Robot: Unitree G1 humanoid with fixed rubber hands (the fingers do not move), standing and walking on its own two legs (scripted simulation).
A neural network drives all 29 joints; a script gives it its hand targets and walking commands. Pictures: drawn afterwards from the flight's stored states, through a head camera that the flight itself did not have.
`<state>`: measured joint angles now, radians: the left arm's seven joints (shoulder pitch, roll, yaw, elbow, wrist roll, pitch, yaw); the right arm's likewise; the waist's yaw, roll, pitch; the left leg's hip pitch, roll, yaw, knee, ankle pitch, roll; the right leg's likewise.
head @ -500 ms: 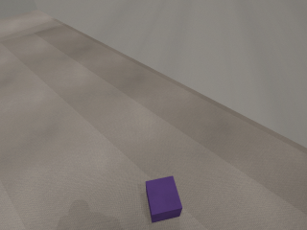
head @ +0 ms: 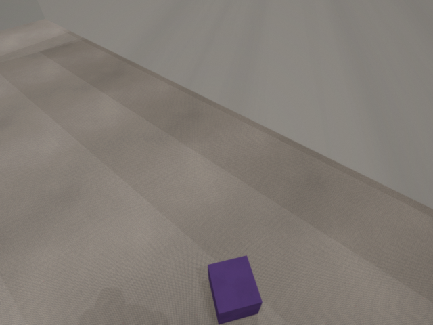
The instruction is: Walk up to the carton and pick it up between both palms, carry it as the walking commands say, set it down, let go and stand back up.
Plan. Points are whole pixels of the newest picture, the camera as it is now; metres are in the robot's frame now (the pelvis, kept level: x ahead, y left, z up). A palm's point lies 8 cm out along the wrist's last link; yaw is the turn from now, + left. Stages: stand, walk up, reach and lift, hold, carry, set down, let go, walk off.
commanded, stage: walk up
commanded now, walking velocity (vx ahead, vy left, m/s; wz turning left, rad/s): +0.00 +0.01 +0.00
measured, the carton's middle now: (232, 289) +0.44 -0.03 -0.70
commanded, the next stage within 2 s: none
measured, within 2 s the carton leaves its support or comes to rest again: neither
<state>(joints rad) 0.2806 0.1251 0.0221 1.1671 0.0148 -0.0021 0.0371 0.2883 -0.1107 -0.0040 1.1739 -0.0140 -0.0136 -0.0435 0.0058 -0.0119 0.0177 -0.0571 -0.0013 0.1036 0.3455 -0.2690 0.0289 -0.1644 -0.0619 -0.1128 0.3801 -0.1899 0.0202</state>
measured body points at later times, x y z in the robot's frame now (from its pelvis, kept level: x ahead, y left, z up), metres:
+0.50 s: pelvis +0.03 +0.02 +0.00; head +0.04 +0.03 +0.45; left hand +0.03 +0.23 -0.17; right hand +0.01 -0.19 -0.16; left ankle -0.05 +0.09 -0.75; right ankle +0.01 -0.13 -0.75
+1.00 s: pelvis +0.03 +0.00 -0.01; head +0.05 +0.04 +0.44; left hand +0.05 +0.24 -0.18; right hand -0.06 -0.24 -0.13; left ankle -0.05 +0.09 -0.75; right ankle +0.01 -0.14 -0.66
